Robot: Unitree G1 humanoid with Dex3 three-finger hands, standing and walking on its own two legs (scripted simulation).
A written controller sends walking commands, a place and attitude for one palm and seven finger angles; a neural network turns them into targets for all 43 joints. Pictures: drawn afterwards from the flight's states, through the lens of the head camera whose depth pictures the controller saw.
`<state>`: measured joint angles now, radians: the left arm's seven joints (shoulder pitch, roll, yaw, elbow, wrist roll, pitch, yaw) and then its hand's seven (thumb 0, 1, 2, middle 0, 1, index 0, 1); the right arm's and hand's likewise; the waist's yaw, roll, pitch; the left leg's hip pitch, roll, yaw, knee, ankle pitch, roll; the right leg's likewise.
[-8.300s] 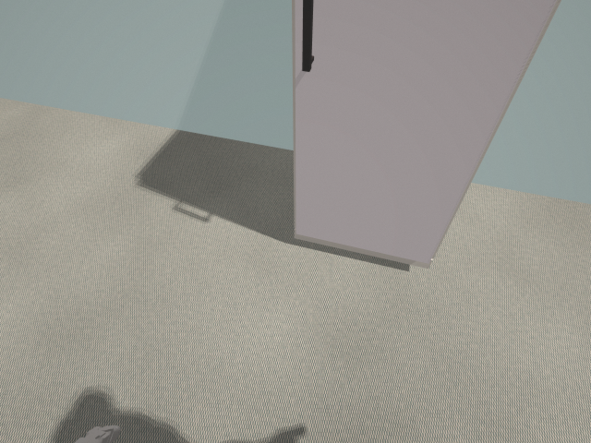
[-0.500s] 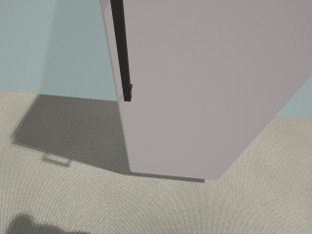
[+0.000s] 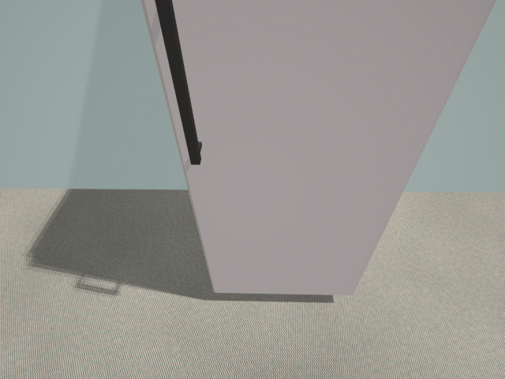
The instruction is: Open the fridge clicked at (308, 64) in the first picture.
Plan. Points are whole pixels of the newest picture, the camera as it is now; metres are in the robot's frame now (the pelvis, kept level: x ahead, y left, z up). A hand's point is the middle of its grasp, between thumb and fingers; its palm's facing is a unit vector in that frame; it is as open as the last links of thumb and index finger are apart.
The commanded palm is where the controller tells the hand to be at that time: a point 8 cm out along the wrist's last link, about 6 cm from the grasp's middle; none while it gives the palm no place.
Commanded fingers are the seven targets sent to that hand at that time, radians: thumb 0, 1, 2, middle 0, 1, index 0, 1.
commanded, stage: come to a stop and stand still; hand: left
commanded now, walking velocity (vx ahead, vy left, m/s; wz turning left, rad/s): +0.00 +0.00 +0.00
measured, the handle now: (184, 86) +0.54 +0.14 +0.22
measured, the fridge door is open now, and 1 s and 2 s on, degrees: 0 0 0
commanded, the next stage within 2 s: look again from close up in 0.84 s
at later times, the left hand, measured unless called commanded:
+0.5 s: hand out of the picture +0.01 +0.18 -0.17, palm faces -0.01 -0.98 -0.19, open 7.4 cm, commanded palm none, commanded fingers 0.00 0.90 0.90 -0.20 -0.30 -0.20 -0.30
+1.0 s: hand out of the picture +0.07 +0.21 -0.16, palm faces -0.02 -0.96 -0.26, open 7.4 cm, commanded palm none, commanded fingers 0.00 0.90 0.90 -0.20 -0.30 -0.20 -0.30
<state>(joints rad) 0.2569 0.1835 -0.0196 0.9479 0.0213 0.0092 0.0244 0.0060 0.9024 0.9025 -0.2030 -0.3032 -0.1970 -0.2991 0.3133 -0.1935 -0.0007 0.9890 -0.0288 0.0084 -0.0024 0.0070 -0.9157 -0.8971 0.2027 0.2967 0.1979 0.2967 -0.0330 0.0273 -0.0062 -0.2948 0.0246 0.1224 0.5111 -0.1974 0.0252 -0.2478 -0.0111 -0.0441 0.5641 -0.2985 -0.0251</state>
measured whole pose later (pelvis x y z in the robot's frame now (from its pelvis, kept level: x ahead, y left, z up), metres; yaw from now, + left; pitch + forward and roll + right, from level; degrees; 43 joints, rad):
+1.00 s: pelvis +0.04 +0.00 +0.01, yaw +0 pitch -1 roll +1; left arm 0.22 0.25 -0.01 1.08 0.02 -0.02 0.02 0.01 0.90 0.90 -0.20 -0.30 -0.20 -0.30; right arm 0.19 -0.23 0.00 1.11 -0.01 -0.03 -0.01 0.01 -0.91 -0.90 0.20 0.30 0.20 0.30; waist 0.00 -0.01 0.03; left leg -0.20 0.02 0.12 0.41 -0.20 0.02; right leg -0.14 0.00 -0.04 0.43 -0.28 -0.02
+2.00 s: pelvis +0.01 -0.01 -0.02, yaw +3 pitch +5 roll +1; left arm 0.28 0.21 0.17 0.22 -0.24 -0.42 -0.16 0.01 0.80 0.86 -0.21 -0.37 -0.20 -0.37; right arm 0.22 -0.24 -0.02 0.72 0.02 -0.24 -0.04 0.01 -0.91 -0.90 0.20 0.30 0.20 0.30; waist -0.03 0.02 -0.07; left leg -0.50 0.02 0.07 0.69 -0.27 0.01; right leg -0.42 -0.02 -0.09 0.73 -0.39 -0.04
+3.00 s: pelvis +0.01 +0.01 +0.00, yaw +4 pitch -3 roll -1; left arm 0.06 0.42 0.39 -0.01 -0.35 0.04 -0.42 0.00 -0.35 0.37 -0.29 -1.11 -0.29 -1.10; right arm 0.21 -0.25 0.08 0.61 0.08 -0.29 -0.10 0.02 -0.90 -0.90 0.21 0.30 0.20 0.30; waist 0.05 0.04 -0.01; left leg -0.27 0.01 0.05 0.53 -0.22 0.04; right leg -0.15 -0.02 -0.11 0.49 -0.29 -0.01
